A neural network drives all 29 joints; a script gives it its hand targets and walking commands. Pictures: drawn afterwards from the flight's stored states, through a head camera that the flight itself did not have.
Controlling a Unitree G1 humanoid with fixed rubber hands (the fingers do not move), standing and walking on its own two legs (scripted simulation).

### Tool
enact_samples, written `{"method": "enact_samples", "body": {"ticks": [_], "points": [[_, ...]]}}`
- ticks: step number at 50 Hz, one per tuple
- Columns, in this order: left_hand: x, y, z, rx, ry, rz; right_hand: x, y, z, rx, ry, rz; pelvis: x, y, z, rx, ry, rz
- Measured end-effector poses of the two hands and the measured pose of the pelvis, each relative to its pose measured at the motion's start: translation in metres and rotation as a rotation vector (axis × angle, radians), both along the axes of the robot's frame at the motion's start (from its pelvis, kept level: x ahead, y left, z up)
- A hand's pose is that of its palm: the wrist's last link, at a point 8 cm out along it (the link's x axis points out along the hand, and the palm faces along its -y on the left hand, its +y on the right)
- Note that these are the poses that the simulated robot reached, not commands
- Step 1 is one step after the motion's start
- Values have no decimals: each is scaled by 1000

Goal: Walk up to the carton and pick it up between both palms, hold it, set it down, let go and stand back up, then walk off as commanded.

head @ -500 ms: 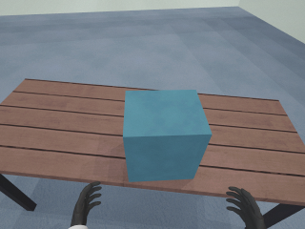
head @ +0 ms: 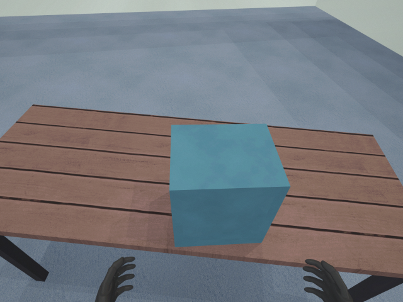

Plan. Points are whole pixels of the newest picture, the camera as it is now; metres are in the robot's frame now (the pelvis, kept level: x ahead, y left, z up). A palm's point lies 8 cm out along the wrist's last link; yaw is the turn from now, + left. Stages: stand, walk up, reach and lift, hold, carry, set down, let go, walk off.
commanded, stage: set down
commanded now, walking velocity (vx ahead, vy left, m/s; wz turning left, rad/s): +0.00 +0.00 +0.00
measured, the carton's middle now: (219, 187) +0.41 -0.01 -0.04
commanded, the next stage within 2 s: let go in 0.62 s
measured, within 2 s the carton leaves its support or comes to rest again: neither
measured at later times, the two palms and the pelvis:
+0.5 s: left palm out of the picture +0.15 +0.21 -0.08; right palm out of the picture +0.15 -0.23 -0.07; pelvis -0.01 -0.01 +0.00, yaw +0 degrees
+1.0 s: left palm out of the picture +0.15 +0.23 -0.09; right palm out of the picture +0.14 -0.22 -0.08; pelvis +0.00 +0.01 +0.00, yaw -1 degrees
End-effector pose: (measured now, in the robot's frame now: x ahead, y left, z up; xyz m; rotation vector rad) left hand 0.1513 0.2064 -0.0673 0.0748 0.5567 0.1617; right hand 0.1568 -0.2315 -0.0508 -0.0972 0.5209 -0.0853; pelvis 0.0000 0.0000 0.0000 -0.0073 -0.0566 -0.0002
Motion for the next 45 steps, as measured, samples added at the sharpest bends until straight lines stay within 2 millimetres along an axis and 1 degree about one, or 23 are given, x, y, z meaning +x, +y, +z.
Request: {"method": "enact_samples", "body": {"ticks": [8,12,16,22,28,39,45], "points": [[-5,8,0,27,36,5,-7,0,-8,-2,43,5,3,0,0,-1,-11,3],[-8,9,-1,32,64,-3,-11,0,-13,-3,66,6,1,-1,0,0,-14,3],[-9,8,-6,24,108,-12,-13,0,-15,-15,86,7,-3,-3,1,3,-14,1],[-6,4,-9,16,134,-22,-13,0,-16,-27,113,5,-6,-5,1,5,-6,-5],[-1,4,-9,15,148,-29,-10,-1,-16,-43,120,2,-5,-5,1,4,-6,-4],[-4,18,-15,37,230,-47,-15,6,-21,-63,165,-13,-2,1,0,2,-25,-9],[-2,22,-17,41,261,-64,-18,11,-25,-63,187,-22,-2,6,0,-1,-22,-18]]}}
